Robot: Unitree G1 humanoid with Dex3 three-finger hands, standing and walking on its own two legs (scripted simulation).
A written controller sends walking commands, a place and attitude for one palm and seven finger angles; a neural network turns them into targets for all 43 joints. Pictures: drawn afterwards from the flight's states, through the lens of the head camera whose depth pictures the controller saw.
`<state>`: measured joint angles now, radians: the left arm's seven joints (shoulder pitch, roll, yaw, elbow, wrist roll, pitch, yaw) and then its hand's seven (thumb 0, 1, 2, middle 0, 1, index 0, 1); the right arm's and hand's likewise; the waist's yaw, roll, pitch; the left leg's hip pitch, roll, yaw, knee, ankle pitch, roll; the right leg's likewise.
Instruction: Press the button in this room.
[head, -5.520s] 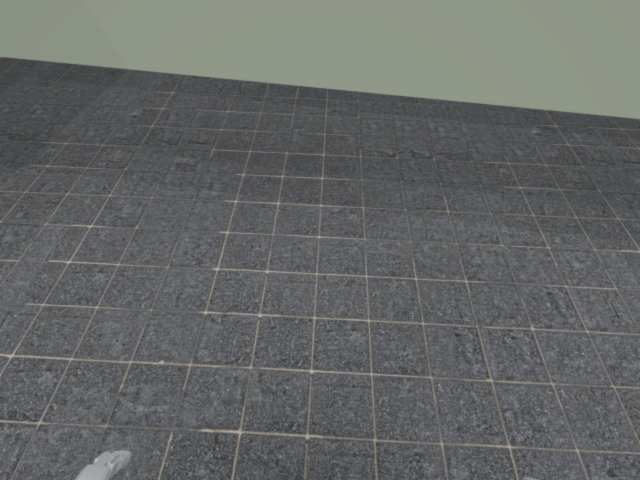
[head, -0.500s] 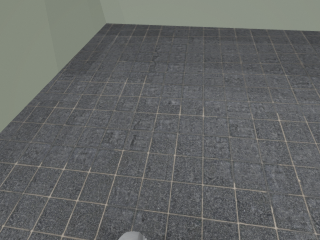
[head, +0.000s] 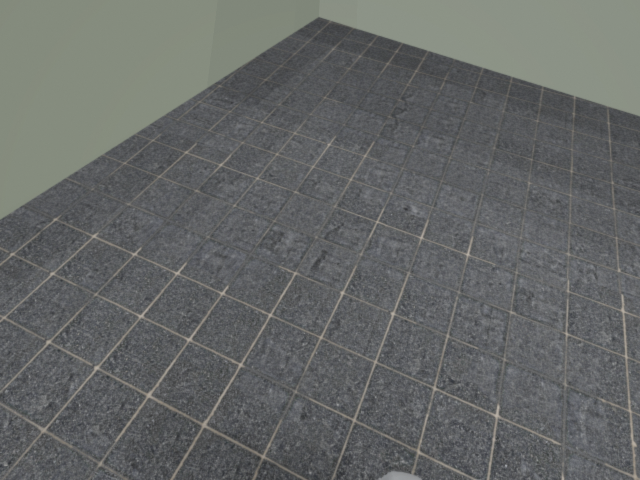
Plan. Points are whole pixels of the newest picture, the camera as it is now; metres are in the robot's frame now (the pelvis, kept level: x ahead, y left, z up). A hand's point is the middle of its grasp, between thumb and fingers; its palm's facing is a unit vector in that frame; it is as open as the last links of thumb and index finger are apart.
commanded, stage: turn or walk to find it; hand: left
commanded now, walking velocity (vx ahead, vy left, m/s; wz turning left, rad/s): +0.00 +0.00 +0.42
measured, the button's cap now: out of the picture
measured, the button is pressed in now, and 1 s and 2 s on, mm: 0 0 0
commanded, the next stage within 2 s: none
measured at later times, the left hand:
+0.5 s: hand out of the picture +0.01 +0.13 -0.14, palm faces +0.23 -0.93 -0.28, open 7.4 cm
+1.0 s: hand out of the picture -0.14 +0.20 -0.18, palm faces +0.47 -0.85 -0.23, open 7.4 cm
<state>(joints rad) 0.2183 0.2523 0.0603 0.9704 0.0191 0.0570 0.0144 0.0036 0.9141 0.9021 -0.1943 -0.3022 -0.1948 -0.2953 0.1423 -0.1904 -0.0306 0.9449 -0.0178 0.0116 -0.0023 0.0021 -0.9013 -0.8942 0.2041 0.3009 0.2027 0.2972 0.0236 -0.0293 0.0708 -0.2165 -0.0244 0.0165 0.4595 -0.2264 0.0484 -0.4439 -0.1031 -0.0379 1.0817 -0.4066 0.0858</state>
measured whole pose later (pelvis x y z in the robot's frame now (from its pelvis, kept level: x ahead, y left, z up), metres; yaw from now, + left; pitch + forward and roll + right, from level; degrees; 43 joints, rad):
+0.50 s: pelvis -0.03 -0.07 +0.00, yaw +13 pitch -2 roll +2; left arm 0.22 0.15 0.02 0.92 0.02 0.01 0.03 0.00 0.91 0.90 -0.20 -0.30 -0.20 -0.30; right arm 0.28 -0.26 -0.10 1.01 -0.03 0.08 0.02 0.01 -0.91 -0.89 0.20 0.30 0.20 0.30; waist -0.04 0.06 0.04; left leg -0.49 0.01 -0.05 1.18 -0.32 -0.07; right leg -0.19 -0.08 -0.17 0.48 -0.26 -0.03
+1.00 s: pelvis -0.08 -0.01 +0.00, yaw +25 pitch -1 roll -2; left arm 0.24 0.26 0.07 0.99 0.02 0.06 0.01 0.00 0.91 0.90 -0.19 -0.30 -0.20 -0.30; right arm 0.15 -0.18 -0.03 0.95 -0.02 0.01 0.00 0.00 -0.90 -0.89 0.20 0.30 0.20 0.30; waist 0.03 -0.04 0.06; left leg -0.20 -0.02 0.03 0.45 -0.23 0.06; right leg -0.46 -0.10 -0.04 1.10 -0.37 0.08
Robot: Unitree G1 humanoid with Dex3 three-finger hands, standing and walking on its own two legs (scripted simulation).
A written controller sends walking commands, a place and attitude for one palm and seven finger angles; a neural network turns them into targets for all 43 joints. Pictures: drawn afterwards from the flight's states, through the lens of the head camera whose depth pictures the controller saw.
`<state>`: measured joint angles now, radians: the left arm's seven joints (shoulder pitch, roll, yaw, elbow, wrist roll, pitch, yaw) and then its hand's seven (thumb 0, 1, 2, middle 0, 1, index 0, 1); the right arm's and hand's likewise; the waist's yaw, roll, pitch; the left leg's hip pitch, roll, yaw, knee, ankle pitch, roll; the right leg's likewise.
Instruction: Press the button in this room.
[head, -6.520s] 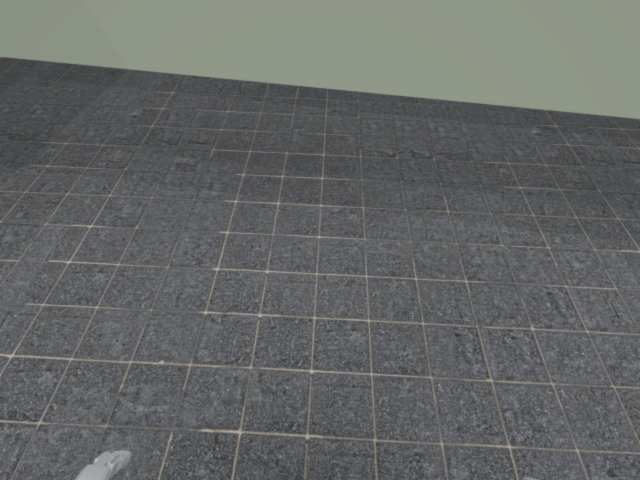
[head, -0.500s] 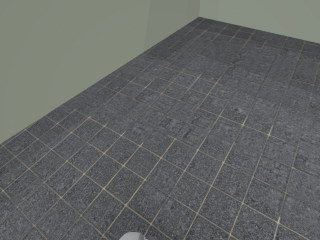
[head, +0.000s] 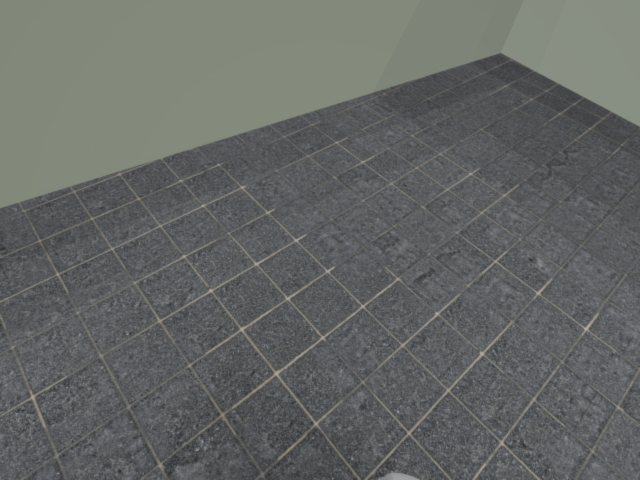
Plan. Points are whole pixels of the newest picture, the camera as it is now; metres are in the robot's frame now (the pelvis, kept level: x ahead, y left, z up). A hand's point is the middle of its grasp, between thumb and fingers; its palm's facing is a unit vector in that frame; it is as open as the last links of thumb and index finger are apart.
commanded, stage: turn or walk to find it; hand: left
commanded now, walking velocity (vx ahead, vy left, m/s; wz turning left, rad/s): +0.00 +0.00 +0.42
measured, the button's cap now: out of the picture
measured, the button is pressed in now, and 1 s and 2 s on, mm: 0 0 0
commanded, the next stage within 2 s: none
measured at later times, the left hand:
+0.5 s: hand out of the picture +0.03 +0.14 -0.14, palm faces +0.21 -0.94 -0.28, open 7.4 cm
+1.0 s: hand out of the picture -0.17 +0.16 -0.19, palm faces +0.48 -0.84 -0.26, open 7.4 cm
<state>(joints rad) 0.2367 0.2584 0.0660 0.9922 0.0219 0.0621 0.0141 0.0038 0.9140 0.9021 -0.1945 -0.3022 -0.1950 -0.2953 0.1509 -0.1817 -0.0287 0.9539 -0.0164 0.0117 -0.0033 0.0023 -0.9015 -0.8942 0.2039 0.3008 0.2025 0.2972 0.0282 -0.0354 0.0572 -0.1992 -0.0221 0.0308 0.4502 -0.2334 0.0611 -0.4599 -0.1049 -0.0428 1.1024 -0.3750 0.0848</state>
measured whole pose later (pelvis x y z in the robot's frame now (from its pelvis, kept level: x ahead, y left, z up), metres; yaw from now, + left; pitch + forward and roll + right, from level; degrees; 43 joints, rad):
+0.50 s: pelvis -0.04 -0.07 +0.00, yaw +13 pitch -2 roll +2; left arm 0.17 0.15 0.02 0.91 0.01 0.02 0.03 0.00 0.91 0.90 -0.20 -0.30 -0.20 -0.30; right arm 0.30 -0.24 -0.10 1.01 -0.03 0.08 0.01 0.01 -0.90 -0.89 0.20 0.30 0.20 0.30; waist -0.05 0.06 0.04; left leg -0.49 -0.06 -0.06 1.05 -0.38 -0.04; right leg -0.20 -0.05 -0.10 0.51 -0.28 -0.03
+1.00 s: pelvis -0.09 -0.03 -0.01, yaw +26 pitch -2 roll +0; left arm 0.27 0.26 0.06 1.01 0.02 0.08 0.02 0.00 0.91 0.90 -0.20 -0.30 -0.20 -0.30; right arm 0.13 -0.20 -0.04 0.95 -0.02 0.02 0.01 0.00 -0.90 -0.89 0.20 0.30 0.20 0.30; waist 0.04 -0.05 0.07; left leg -0.22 0.00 0.05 0.55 -0.30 0.03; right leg -0.41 -0.12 -0.11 0.99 -0.49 0.06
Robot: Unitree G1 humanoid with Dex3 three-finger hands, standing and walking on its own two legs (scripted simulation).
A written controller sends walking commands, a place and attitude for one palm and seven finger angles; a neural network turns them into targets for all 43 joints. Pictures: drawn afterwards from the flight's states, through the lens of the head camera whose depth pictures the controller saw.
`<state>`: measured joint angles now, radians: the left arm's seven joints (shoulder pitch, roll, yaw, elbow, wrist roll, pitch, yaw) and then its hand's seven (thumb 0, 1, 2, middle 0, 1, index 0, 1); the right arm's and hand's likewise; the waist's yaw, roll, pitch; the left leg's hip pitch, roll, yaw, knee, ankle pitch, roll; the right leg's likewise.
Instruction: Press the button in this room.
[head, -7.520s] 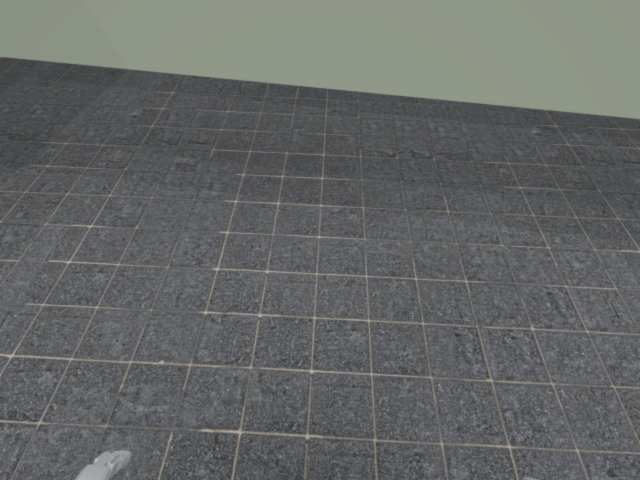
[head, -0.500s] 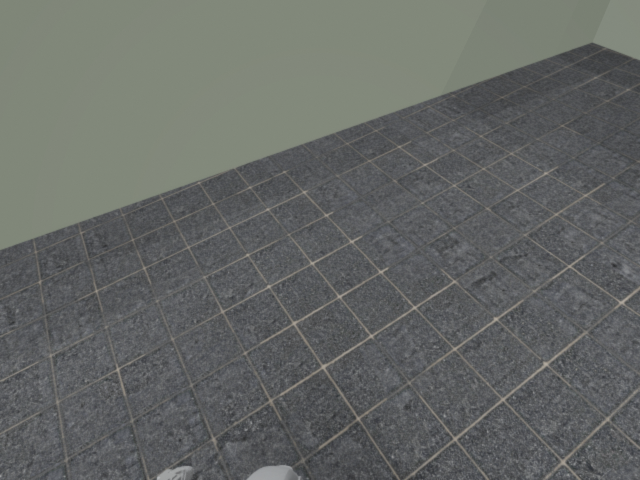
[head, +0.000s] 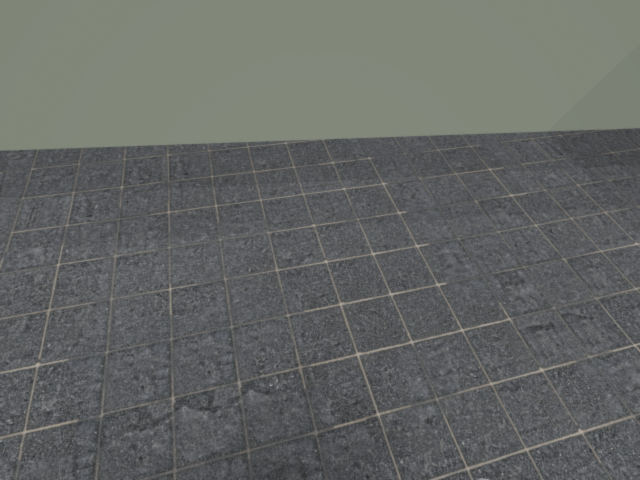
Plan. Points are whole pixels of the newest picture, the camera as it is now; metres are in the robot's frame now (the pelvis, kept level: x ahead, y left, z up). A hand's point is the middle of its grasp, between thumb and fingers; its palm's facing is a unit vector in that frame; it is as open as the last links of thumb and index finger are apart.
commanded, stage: turn or walk to find it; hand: left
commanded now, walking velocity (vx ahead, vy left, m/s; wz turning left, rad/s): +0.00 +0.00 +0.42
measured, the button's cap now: out of the picture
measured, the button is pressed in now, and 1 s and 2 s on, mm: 0 0 0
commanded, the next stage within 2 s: none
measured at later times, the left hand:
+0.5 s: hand out of the picture +0.02 +0.15 -0.13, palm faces +0.21 -0.93 -0.29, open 7.4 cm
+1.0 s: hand out of the picture -0.14 +0.19 -0.17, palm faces +0.47 -0.85 -0.24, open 7.4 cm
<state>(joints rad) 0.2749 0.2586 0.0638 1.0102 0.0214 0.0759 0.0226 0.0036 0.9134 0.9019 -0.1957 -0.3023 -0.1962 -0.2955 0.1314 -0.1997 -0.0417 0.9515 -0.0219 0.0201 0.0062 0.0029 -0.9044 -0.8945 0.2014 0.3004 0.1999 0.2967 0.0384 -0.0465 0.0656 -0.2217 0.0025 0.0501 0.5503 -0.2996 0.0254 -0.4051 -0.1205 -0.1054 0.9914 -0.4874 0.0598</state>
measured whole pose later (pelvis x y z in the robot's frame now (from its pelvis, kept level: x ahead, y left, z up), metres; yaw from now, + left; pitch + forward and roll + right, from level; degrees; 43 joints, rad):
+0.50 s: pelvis -0.03 -0.05 +0.01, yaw +13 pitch -1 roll +3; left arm 0.19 0.15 0.02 0.92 0.02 0.02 0.02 0.00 0.91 0.90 -0.20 -0.30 -0.20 -0.30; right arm 0.26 -0.26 -0.10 1.00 -0.03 0.08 0.02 0.01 -0.90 -0.89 0.20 0.30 0.20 0.30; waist -0.03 0.06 0.06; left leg -0.49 -0.03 -0.05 1.13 -0.37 -0.04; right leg -0.21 -0.07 -0.13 0.52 -0.28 -0.03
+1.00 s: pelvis -0.08 -0.02 +0.00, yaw +25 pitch -1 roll -1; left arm 0.23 0.26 0.06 0.99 0.02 0.07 0.01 0.00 0.91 0.90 -0.19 -0.30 -0.20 -0.30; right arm 0.15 -0.19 -0.04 0.96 -0.02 0.01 0.00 0.00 -0.90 -0.89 0.20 0.30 0.20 0.30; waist 0.02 -0.04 0.07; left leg -0.22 0.00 0.04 0.51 -0.27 0.03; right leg -0.43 -0.11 -0.08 1.05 -0.45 0.07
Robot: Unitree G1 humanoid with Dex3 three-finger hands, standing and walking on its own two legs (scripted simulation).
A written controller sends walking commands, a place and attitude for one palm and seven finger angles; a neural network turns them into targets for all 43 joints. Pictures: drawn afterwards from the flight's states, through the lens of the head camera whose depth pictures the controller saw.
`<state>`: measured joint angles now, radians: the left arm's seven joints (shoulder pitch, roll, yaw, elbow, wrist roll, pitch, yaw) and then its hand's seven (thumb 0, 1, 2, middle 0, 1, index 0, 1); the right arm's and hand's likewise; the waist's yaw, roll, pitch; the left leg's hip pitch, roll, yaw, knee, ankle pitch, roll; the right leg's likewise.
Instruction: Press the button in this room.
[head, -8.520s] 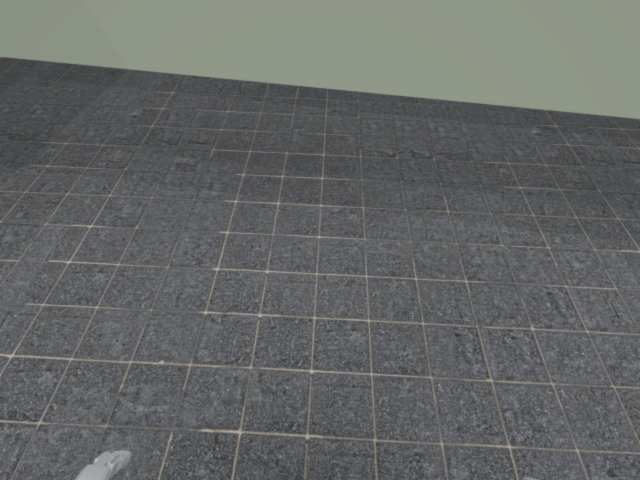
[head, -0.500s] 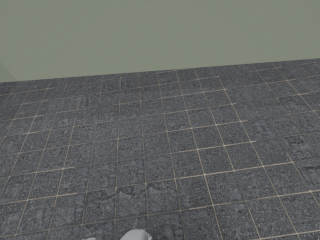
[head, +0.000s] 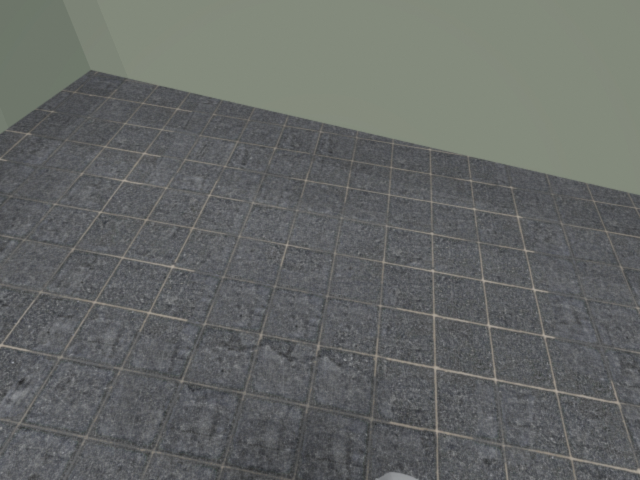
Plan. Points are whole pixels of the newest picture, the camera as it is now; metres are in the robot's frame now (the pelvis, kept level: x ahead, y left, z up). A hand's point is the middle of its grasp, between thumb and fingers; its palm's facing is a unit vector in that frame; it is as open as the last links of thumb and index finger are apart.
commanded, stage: turn or walk to find it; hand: left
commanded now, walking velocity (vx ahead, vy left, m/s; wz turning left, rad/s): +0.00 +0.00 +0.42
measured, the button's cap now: out of the picture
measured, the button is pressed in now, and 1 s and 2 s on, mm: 0 0 0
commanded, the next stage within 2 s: stand and wait in 1.50 s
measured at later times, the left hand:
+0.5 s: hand out of the picture +0.01 +0.14 -0.14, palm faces +0.21 -0.94 -0.28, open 7.4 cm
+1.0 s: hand out of the picture -0.12 +0.21 -0.17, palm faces +0.46 -0.86 -0.23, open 7.4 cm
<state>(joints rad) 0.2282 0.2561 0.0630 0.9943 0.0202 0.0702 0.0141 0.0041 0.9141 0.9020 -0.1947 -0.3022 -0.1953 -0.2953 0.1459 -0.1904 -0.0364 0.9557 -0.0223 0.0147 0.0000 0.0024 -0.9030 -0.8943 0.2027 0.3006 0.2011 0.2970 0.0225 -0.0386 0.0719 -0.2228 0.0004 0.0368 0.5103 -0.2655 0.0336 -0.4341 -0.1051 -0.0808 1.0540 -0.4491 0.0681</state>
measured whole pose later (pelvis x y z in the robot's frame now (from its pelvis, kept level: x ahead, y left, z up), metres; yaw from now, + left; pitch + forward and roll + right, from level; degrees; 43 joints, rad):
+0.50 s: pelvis -0.03 -0.06 +0.00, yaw +13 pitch -1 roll +2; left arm 0.21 0.15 0.02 0.92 0.02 0.02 0.02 0.00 0.91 0.90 -0.20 -0.30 -0.20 -0.30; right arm 0.25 -0.26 -0.10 1.00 -0.03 0.08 0.02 0.01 -0.90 -0.89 0.20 0.30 0.20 0.30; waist -0.03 0.06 0.05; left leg -0.50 -0.02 -0.05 1.16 -0.35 -0.05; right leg -0.20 -0.07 -0.14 0.49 -0.27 -0.03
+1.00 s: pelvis -0.07 +0.00 +0.00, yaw +25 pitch -1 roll -1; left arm 0.22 0.26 0.06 0.99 0.02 0.06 0.01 0.00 0.91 0.90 -0.19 -0.30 -0.20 -0.30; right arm 0.15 -0.18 -0.03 0.96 -0.02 0.01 0.00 0.00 -0.90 -0.89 0.20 0.30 0.20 0.30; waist 0.02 -0.03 0.07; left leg -0.21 -0.01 0.03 0.48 -0.26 0.05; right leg -0.45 -0.10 -0.06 1.09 -0.42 0.08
